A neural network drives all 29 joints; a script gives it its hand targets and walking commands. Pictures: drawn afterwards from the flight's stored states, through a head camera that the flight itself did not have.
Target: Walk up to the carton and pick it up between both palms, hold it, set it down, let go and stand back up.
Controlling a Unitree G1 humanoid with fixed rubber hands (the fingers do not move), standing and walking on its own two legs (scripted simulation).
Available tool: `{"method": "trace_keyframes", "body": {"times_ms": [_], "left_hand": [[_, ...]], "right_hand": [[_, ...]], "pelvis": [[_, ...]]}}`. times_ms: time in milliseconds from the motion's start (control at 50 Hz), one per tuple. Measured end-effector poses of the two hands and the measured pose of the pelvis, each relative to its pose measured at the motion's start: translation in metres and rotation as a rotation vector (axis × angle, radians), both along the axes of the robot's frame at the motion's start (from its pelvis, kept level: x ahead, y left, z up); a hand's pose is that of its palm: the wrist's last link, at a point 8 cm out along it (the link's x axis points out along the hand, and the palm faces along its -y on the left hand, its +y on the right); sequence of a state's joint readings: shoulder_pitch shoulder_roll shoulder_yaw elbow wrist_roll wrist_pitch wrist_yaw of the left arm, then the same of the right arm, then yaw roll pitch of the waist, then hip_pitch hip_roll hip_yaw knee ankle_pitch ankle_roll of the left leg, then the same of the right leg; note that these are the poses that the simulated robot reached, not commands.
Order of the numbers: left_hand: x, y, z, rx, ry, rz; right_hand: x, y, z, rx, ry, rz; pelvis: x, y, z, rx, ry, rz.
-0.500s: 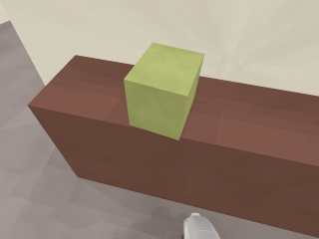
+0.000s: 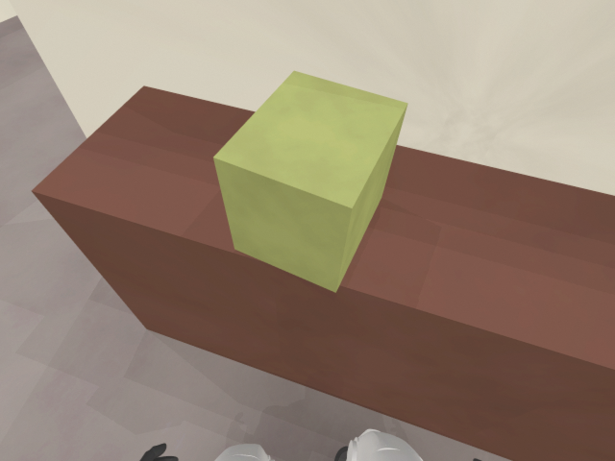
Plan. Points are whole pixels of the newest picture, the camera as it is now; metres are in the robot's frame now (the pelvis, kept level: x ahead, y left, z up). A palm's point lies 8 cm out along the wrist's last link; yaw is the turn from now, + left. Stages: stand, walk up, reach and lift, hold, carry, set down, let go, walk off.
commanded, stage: walk up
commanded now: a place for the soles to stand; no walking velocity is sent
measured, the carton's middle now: (315, 181) +0.50 +0.01 +0.04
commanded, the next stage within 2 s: none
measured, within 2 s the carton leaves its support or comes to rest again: neither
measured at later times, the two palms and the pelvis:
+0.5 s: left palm out of the picture +0.04 +0.25 -0.11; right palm out of the picture +0.02 -0.25 -0.12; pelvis +0.00 +0.00 +0.02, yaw -1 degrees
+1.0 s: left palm out of the picture +0.13 +0.42 -0.10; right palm out of the picture -0.07 -0.06 -0.11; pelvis +0.02 +0.17 +0.02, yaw -10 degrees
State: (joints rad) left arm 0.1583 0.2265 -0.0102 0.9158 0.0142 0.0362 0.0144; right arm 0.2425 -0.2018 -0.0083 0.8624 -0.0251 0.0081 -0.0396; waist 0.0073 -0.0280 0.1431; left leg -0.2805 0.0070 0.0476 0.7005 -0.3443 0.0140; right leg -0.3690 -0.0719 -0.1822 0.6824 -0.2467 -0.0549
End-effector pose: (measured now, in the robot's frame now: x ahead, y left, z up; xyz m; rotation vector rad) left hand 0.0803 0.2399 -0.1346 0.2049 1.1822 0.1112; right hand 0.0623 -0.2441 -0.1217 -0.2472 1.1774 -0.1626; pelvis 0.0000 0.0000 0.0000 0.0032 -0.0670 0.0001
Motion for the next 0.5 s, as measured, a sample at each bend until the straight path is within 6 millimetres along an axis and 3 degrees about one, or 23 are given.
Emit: {"method": "trace_keyframes", "body": {"times_ms": [120, 260, 500], "left_hand": [[-0.004, 0.007, 0.009, -0.002, -0.017, 0.005], [-0.026, 0.007, 0.02, 0.03, 0.01, 0.021], [-0.045, 0.012, 0.026, 0.063, 0.07, 0.011]], "right_hand": [[0.009, 0.005, 0.009, 0.032, -0.037, -0.019], [0.015, 0.001, 0.005, 0.067, -0.042, 0.008], [-0.039, -0.001, 0.005, 0.049, 0.117, 0.021]], "pelvis": [[-0.003, 0.002, 0.007, -0.011, 0.005, -0.01], [-0.005, -0.002, 0.011, -0.002, 0.015, -0.005], [-0.004, 0.005, 0.019, 0.0, 0.045, -0.009]]}}
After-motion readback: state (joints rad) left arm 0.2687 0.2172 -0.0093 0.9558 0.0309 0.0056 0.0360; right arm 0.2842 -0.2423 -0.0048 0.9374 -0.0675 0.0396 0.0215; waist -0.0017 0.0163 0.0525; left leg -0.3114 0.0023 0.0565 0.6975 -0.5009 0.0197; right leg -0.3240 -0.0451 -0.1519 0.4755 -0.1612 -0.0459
